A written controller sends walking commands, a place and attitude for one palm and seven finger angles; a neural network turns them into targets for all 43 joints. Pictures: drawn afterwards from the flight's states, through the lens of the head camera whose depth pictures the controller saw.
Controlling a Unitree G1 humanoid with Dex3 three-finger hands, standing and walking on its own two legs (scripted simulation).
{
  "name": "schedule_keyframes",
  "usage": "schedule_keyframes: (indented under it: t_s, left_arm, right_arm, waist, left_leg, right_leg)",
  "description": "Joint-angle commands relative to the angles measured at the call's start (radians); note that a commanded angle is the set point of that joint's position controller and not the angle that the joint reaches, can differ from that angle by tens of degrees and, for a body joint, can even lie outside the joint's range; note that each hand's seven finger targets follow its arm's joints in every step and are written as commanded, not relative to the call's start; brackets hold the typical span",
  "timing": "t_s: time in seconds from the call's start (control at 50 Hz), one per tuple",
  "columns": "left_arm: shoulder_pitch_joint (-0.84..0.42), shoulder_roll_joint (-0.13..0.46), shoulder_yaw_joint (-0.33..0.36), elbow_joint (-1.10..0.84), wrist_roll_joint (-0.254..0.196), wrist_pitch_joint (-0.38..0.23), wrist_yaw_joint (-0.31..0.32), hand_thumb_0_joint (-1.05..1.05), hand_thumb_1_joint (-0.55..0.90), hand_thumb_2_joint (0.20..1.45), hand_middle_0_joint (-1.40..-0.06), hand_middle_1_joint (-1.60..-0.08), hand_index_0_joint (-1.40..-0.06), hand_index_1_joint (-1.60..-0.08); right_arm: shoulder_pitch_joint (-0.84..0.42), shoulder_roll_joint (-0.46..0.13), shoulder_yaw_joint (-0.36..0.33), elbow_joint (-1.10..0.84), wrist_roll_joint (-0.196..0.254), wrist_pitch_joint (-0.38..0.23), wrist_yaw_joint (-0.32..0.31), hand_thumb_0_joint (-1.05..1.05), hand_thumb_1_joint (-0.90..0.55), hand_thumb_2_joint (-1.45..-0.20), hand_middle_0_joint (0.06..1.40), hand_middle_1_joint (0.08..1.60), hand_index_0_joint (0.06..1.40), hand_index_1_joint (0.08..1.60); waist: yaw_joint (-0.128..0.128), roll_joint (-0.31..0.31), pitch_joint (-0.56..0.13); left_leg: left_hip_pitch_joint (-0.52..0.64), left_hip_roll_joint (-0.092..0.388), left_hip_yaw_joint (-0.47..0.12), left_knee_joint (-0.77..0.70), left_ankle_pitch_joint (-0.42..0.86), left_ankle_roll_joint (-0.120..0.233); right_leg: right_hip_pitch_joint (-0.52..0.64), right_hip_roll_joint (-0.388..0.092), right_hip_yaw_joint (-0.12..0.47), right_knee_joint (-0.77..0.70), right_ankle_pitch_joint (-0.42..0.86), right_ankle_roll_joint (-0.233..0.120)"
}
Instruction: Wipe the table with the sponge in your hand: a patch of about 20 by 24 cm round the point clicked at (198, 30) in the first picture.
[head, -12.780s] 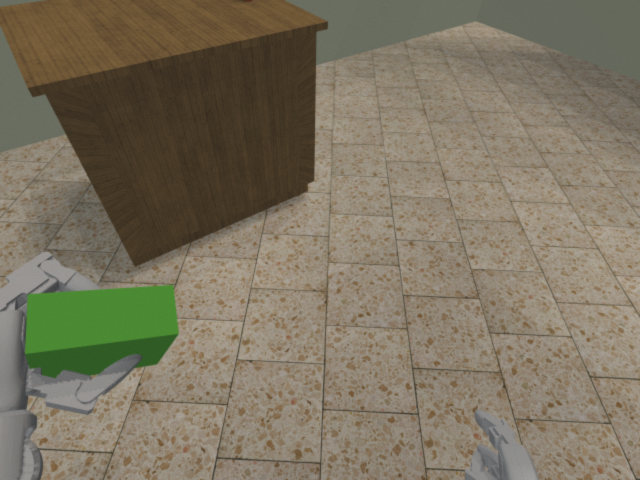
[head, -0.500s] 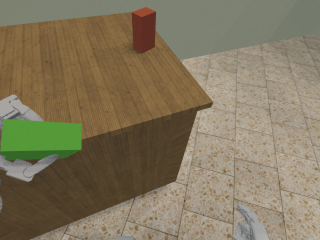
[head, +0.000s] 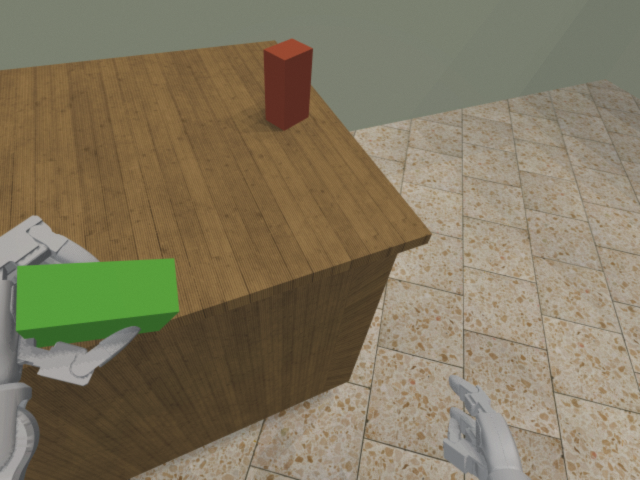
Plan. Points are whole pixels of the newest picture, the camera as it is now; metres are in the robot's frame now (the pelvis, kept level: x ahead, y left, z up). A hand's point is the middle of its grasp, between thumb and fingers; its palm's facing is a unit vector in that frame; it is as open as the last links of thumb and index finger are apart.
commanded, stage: come to a stop and stand still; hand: left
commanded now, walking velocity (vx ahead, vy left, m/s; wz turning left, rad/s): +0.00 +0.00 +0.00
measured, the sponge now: (123, 302) +0.24 +0.22 +0.15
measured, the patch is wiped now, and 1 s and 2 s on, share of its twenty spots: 0.00 0.00 0.00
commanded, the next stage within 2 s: look again from close up in 0.72 s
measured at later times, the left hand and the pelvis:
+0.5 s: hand (66, 358) +0.18 +0.25 +0.14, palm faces +0.36 -0.85 -0.38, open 9.3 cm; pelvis -0.03 +0.00 +0.00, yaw +1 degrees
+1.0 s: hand (64, 323) +0.21 +0.26 +0.15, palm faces +0.39 -0.85 -0.36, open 9.4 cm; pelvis -0.01 +0.00 +0.00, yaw +1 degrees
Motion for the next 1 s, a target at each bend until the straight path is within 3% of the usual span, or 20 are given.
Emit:
schedule_keyframes:
  t_s: [0.0,0.1,0.12,0.14,0.16,0.18,0.2,0.24,0.28,0.32,0.36,0.4,0.48,0.58,0.6,0.66,0.7,0.82,0.86,0.98]
  left_arm:
    - [-0.038,0.185,0.116,-0.243,-0.021,-0.061,0.02,0.0,0.1,1.3,-1.2,-1.6,-1.2,-1.6]
    - [-0.016,0.194,0.13,-0.253,-0.03,-0.052,0.022,0.0,0.1,1.3,-1.2,-1.6,-1.2,-1.6]
    - [-1.091,0.996,0.687,-0.518,0.165,-0.173,0.014,0.0,0.1,1.3,-1.2,-1.6,-1.2,-1.6]
    - [-0.437,0.33,0.273,0.155,0.036,-0.119,-0.036,0.0,0.1,1.3,-1.2,-1.6,-1.2,-1.6]
    - [-0.183,0.207,0.164,0.101,-0.002,-0.104,-0.047,0.0,0.1,1.3,-1.2,-1.6,-1.2,-1.6]
    - [-0.136,0.194,0.12,-0.069,-0.026,-0.114,-0.045,0.0,0.1,1.3,-1.2,-1.6,-1.2,-1.6]
    - [-0.028,0.094,0.048,-0.091,-0.044,-0.106,-0.042,0.0,0.1,1.3,-1.2,-1.6,-1.2,-1.6]
    - [0.028,0.146,0.059,-0.207,-0.034,-0.095,-0.024,0.0,0.1,1.3,-1.2,-1.6,-1.2,-1.6]
    - [0.055,0.167,0.079,-0.201,-0.033,-0.081,-0.007,0.0,0.1,1.3,-1.2,-1.6,-1.2,-1.6]
    - [0.039,0.198,0.127,-0.169,-0.034,-0.074,0.014,0.0,0.1,1.3,-1.2,-1.6,-1.2,-1.6]
    - [-0.042,0.224,0.153,-0.18,-0.033,-0.084,0.018,0.0,0.1,1.3,-1.2,-1.6,-1.2,-1.6]
    - [-0.129,0.265,0.178,-0.215,-0.027,-0.091,0.023,0.0,0.1,1.3,-1.2,-1.6,-1.2,-1.6]
    - [-0.166,0.201,0.117,-0.175,-0.01,-0.1,0.019,0.0,0.1,1.3,-1.2,-1.6,-1.2,-1.6]
    - [-0.141,0.14,0.055,-0.162,0.006,-0.09,0.017,0.0,0.1,1.3,-1.2,-1.6,-1.2,-1.6]
    - [-0.133,0.142,0.057,-0.162,0.006,-0.086,0.017,0.0,0.1,1.3,-1.2,-1.6,-1.2,-1.6]
    - [-0.105,0.142,0.064,-0.132,0.007,-0.077,0.016,0.0,0.1,1.3,-1.2,-1.6,-1.2,-1.6]
    - [-0.097,0.172,0.096,-0.143,0.004,-0.073,0.017,0.0,0.1,1.3,-1.2,-1.6,-1.2,-1.6]
    - [-0.089,0.177,0.104,-0.217,-0.01,-0.07,0.011,0.0,0.1,1.3,-1.2,-1.6,-1.2,-1.6]
    - [-0.071,0.177,0.103,-0.229,-0.013,-0.066,0.009,0.0,0.1,1.3,-1.2,-1.6,-1.2,-1.6]
    - [-0.053,0.168,0.094,-0.222,-0.016,-0.053,0.013,0.0,0.1,1.3,-1.2,-1.6,-1.2,-1.6]
  right_arm:
    - [-0.063,-0.132,-0.06,-0.161,0.006,-0.036,-0.012,0.0,-0.9,-0.9,0.2,0.3,0.2,0.3]
    - [-0.069,-0.133,-0.06,-0.174,0.004,-0.016,-0.021,0.0,-0.9,-0.9,0.2,0.3,0.2,0.3]
    - [0.089,-0.189,-0.069,-0.136,-0.069,-0.067,-0.01,0.0,-0.9,-0.9,0.2,0.3,0.2,0.3]
    - [-0.032,-0.052,-0.034,-0.084,-0.015,-0.064,-0.011,0.0,-0.9,-0.9,0.2,0.3,0.2,0.3]
    - [0.022,-0.144,-0.093,-0.152,0.001,-0.081,-0.011,0.0,-0.9,-0.9,0.2,0.3,0.2,0.3]
    - [0.027,-0.157,-0.097,-0.159,0.008,-0.075,0.001,0.0,-0.9,-0.9,0.2,0.3,0.2,0.3]
    - [-0.006,-0.137,-0.093,-0.163,0.019,-0.078,0.015,0.0,-0.9,-0.9,0.2,0.3,0.2,0.3]
    - [-0.017,-0.161,-0.095,-0.18,0.013,-0.077,0.031,0.0,-0.9,-0.9,0.2,0.3,0.2,0.3]
    - [-0.026,-0.162,-0.09,-0.178,0.016,-0.074,0.023,0.0,-0.9,-0.9,0.2,0.3,0.2,0.3]
    - [-0.039,-0.161,-0.085,-0.171,0.016,-0.068,0.0,0.0,-0.9,-0.9,0.2,0.3,0.2,0.3]
    - [-0.052,-0.161,-0.08,-0.171,0.014,-0.07,-0.02,0.0,-0.9,-0.9,0.2,0.3,0.2,0.3]
    - [-0.068,-0.157,-0.074,-0.165,0.013,-0.072,-0.038,0.0,-0.9,-0.9,0.2,0.3,0.2,0.3]
    - [-0.051,-0.151,-0.067,-0.154,0.01,-0.089,-0.041,0.0,-0.9,-0.9,0.2,0.3,0.2,0.3]
    - [-0.036,-0.154,-0.067,-0.139,0.004,-0.102,-0.028,0.0,-0.9,-0.9,0.2,0.3,0.2,0.3]
    - [-0.047,-0.156,-0.069,-0.138,0.004,-0.102,-0.026,0.0,-0.9,-0.9,0.2,0.3,0.2,0.3]
    - [-0.037,-0.153,-0.066,-0.138,0.001,-0.092,-0.022,0.0,-0.9,-0.9,0.2,0.3,0.2,0.3]
    - [-0.043,-0.155,-0.068,-0.14,-0.001,-0.085,-0.022,0.0,-0.9,-0.9,0.2,0.3,0.2,0.3]
    - [-0.046,-0.147,-0.064,-0.154,-0.004,-0.068,-0.021,0.0,-0.9,-0.9,0.2,0.3,0.2,0.3]
    - [-0.044,-0.148,-0.067,-0.161,-0.002,-0.063,-0.02,0.0,-0.9,-0.9,0.2,0.3,0.2,0.3]
    - [-0.046,-0.15,-0.069,-0.157,0.001,-0.048,-0.02,0.0,-0.9,-0.9,0.2,0.3,0.2,0.3]
  waist:
    - [-0.007,0.135,-0.203]
    - [-0.007,0.109,-0.212]
    - [-0.004,0.105,-0.006]
    - [0.004,0.1,-0.2]
    - [0.027,0.199,-0.216]
    - [0.009,0.238,-0.27]
    - [0.007,0.246,-0.286]
    - [0.015,0.121,-0.269]
    - [0.013,0.022,-0.216]
    - [0.004,-0.003,-0.178]
    - [0.0,0.018,-0.124]
    - [-0.004,0.084,-0.082]
    - [-0.001,0.11,-0.07]
    - [0.0,0.104,-0.076]
    - [-0.001,0.129,-0.076]
    - [0.001,0.093,-0.075]
    - [0.0,0.068,-0.091]
    - [-0.001,0.127,-0.156]
    - [0.002,0.118,-0.171]
    - [0.001,0.115,-0.171]
  left_leg:
    - [0.034,0.075,-0.069,-0.083,0.421,-0.07]
    - [0.018,0.066,-0.073,-0.098,0.342,-0.063]
    - [-0.171,0.102,-0.075,0.006,0.323,-0.017]
    - [0.014,0.054,-0.117,-0.075,0.356,-0.021]
    - [0.102,0.079,-0.079,-0.04,0.409,-0.037]
    - [0.093,0.087,-0.096,-0.045,0.428,-0.033]
    - [0.13,0.101,-0.093,-0.052,0.483,-0.04]
    - [0.043,0.121,-0.11,-0.058,0.43,-0.03]
    - [-0.036,0.109,-0.111,-0.079,0.258,-0.028]
    - [-0.072,0.093,-0.113,-0.104,0.107,-0.028]
    - [-0.088,0.076,-0.124,-0.127,0.0,-0.023]
    - [-0.081,0.077,-0.129,-0.149,-0.104,-0.016]
    - [-0.126,0.073,-0.131,-0.182,-0.218,-0.003]
    - [-0.114,0.061,-0.118,-0.188,-0.174,-0.014]
    - [-0.099,0.061,-0.111,-0.193,-0.171,-0.021]
    - [-0.107,0.055,-0.11,-0.189,-0.098,-0.026]
    - [-0.08,0.046,-0.106,-0.175,-0.038,-0.036]
    - [-0.016,0.035,-0.09,-0.148,0.186,-0.049]
    - [0.005,0.036,-0.085,-0.134,0.245,-0.051]
    - [0.018,0.041,-0.083,-0.138,0.251,-0.057]
  right_leg:
    - [0.127,-0.014,0.022,0.004,0.333,-0.025]
    - [0.153,-0.016,0.026,-0.02,0.322,-0.024]
    - [-0.033,-0.046,0.06,-0.056,0.244,0.011]
    - [-0.013,-0.094,0.081,-0.013,0.246,-0.088]
    - [0.032,-0.075,0.172,-0.022,0.326,-0.074]
    - [0.099,-0.084,0.126,0.009,0.318,-0.057]
    - [0.103,-0.071,0.081,0.043,0.291,-0.054]
    - [0.133,-0.063,0.054,0.048,0.251,-0.035]
    - [0.135,-0.062,0.055,0.024,0.192,-0.026]
    - [0.116,-0.064,0.053,-0.001,0.12,-0.025]
    - [0.069,-0.061,0.077,-0.036,0.024,-0.028]
    - [0.017,-0.057,0.091,-0.064,-0.078,-0.031]
    - [0.058,-0.045,0.09,-0.077,-0.145,-0.03]
    - [0.08,-0.026,0.084,-0.092,-0.103,-0.028]
    - [0.069,-0.022,0.08,-0.096,-0.098,-0.027]
    - [0.092,-0.016,0.069,-0.1,-0.039,-0.024]
    - [0.095,-0.014,0.067,-0.11,0.003,-0.025]
    - [0.149,-0.006,0.035,-0.068,0.206,-0.022]
    - [0.161,-0.004,0.033,-0.058,0.26,-0.021]
    - [0.154,-0.001,0.028,-0.059,0.261,-0.016]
